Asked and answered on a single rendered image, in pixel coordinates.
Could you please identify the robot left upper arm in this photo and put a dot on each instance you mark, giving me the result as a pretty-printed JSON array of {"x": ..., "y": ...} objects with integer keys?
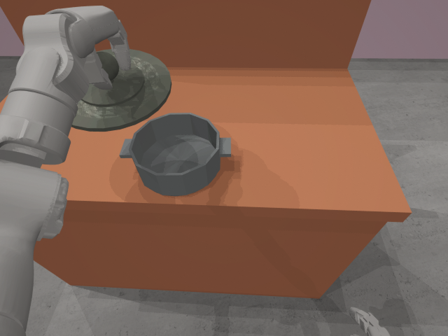
[{"x": 32, "y": 205}]

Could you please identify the knob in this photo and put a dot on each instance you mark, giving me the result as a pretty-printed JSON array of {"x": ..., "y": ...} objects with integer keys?
[{"x": 109, "y": 64}]

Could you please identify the robot right hand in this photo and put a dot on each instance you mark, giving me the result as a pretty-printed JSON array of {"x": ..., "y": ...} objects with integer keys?
[{"x": 368, "y": 323}]

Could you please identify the pot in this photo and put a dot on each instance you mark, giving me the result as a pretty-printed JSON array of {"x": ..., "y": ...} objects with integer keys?
[{"x": 177, "y": 153}]

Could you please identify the table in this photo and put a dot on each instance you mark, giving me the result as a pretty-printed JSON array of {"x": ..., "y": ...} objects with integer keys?
[{"x": 308, "y": 184}]

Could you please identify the robot left hand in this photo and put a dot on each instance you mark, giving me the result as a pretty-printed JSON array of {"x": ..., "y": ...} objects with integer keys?
[{"x": 105, "y": 25}]

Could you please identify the robot left forearm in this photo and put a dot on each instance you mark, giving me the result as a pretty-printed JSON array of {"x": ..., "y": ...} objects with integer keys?
[{"x": 50, "y": 80}]

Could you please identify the lid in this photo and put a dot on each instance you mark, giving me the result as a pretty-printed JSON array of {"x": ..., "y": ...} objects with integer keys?
[{"x": 136, "y": 95}]

